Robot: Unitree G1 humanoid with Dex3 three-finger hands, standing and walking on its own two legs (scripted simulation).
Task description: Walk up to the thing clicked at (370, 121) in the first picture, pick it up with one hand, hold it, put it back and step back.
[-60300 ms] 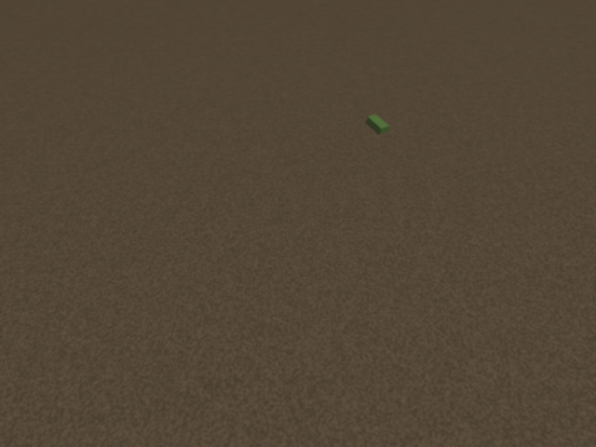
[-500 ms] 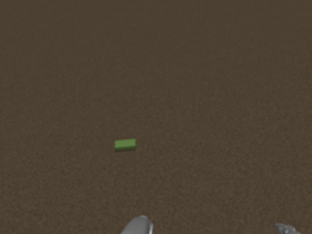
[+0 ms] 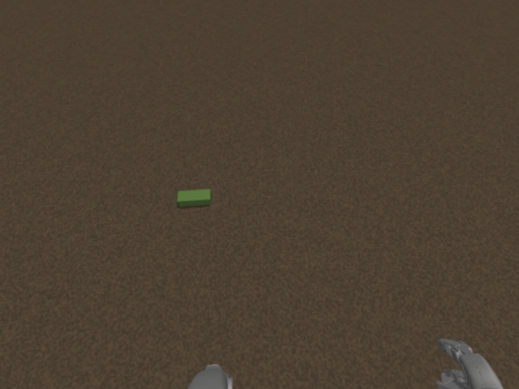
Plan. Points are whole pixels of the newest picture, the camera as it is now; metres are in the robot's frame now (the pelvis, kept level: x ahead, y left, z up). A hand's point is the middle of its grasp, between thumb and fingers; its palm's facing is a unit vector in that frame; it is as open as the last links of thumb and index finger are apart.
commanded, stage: step back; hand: left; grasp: from above
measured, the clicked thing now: (194, 197) +0.99 +0.32 -0.73
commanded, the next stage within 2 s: stand in 1.14 s
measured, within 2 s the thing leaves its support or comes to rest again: neither
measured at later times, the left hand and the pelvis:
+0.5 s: hand out of the picture -0.02 +0.27 -0.13, palm faces +0.08 -0.91 -0.41, open 7.4 cm; pelvis -0.06 -0.02 +0.01, yaw +4 degrees
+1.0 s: hand out of the picture +0.04 +0.28 -0.13, palm faces +0.10 -0.93 -0.35, open 7.4 cm; pelvis -0.02 +0.01 +0.02, yaw +5 degrees
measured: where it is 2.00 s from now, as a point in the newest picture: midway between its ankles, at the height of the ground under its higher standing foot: outside the picture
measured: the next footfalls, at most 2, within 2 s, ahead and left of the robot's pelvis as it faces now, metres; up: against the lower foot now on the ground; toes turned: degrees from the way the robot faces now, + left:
left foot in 0.26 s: -0.01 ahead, +0.12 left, +0.00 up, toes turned +2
left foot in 0.74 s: +0.02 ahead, +0.13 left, +0.00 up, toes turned +6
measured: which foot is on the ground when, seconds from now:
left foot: down 0.00-0.02, up 0.04-0.24, down 0.26-0.50, up 0.52-0.72, down 0.74-1.00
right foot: down 0.00-1.00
